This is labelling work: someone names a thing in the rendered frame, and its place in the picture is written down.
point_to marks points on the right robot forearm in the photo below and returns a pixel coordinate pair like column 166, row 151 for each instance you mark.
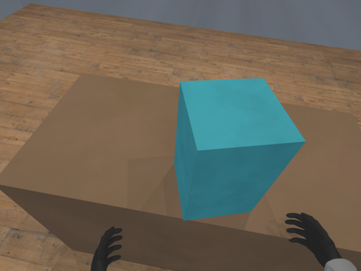
column 339, row 265

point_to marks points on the carton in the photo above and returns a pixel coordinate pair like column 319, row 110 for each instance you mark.
column 233, row 140

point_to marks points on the pedestal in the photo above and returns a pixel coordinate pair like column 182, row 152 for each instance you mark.
column 104, row 157

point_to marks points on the right robot hand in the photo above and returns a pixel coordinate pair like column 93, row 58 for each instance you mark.
column 317, row 239

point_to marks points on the left robot hand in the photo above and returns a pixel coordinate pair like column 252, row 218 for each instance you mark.
column 100, row 261

